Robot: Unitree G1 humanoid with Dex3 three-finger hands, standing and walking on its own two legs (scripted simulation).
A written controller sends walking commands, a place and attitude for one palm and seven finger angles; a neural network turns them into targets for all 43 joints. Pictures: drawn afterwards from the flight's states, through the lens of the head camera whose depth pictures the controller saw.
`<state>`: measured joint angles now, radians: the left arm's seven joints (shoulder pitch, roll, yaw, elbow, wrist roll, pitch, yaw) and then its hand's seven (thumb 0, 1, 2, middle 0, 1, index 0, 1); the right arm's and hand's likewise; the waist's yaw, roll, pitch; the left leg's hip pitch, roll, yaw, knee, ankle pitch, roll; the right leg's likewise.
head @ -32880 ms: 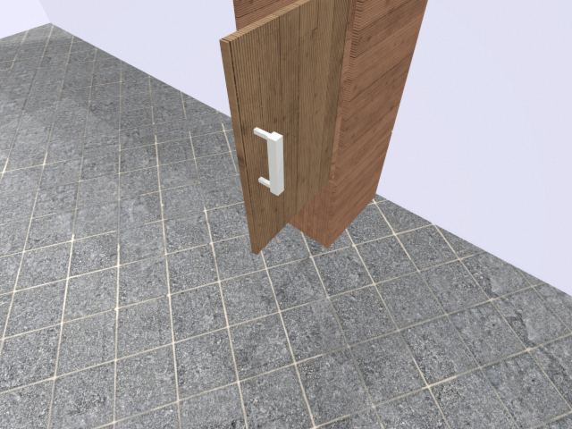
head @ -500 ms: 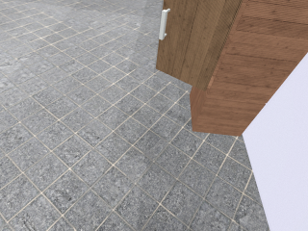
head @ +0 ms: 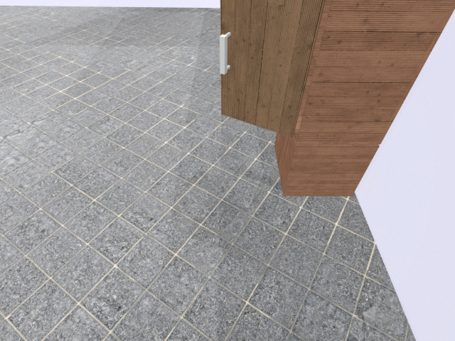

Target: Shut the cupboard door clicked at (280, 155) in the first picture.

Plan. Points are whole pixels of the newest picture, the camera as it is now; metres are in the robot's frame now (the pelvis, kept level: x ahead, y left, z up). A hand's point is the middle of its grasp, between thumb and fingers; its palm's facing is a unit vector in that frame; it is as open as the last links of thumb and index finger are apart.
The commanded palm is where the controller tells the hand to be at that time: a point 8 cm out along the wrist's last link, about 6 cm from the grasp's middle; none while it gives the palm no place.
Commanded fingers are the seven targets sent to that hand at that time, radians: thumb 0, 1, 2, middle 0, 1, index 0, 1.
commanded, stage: let the arm hang, fingers relaxed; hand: left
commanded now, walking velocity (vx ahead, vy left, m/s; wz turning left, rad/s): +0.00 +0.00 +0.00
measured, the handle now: (225, 53) +1.18 +0.05 -0.02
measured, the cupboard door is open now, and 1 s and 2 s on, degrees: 61 61 61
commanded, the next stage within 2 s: look to check the result in 0.20 s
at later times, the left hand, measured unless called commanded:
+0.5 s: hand out of the picture -0.08 +0.12 -0.18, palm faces +0.04 -0.99 -0.15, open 7.4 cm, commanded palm none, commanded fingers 0.00 0.90 0.90 -0.20 -0.30 -0.20 -0.30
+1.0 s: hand out of the picture +0.00 +0.13 -0.18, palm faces +0.06 -0.98 -0.17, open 7.4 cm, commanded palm none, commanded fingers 0.00 0.90 0.90 -0.20 -0.30 -0.20 -0.30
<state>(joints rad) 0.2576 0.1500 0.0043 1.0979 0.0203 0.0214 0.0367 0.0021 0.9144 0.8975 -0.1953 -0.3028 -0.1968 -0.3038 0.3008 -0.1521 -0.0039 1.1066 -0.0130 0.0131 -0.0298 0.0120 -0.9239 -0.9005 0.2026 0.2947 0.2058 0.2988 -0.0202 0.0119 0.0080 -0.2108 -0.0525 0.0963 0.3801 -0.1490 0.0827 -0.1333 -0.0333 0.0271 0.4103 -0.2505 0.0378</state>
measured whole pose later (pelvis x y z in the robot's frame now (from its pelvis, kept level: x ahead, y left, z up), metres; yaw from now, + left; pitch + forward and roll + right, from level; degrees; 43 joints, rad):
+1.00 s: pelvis +0.01 -0.03 +0.00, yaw +2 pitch -1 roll +0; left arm 0.29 0.13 0.02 1.12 0.02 0.00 0.03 0.00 0.90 0.90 -0.20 -0.30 -0.20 -0.30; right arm 0.32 -0.12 0.00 1.12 -0.02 0.02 -0.03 0.00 -0.91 -0.90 0.20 0.29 0.20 0.30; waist -0.02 -0.01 0.03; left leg -0.26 -0.02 0.04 0.45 -0.19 0.04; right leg -0.15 0.00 -0.02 0.44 -0.28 -0.01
